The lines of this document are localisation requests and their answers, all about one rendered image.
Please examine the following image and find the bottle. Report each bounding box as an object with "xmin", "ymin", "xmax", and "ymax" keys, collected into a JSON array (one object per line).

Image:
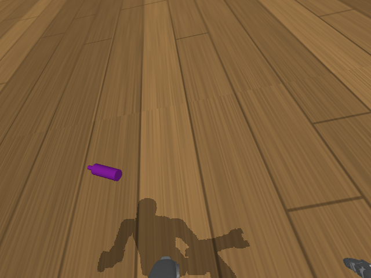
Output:
[{"xmin": 88, "ymin": 163, "xmax": 122, "ymax": 181}]

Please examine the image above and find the right robot hand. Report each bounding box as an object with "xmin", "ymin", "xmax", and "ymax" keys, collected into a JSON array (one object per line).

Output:
[{"xmin": 343, "ymin": 258, "xmax": 371, "ymax": 278}]

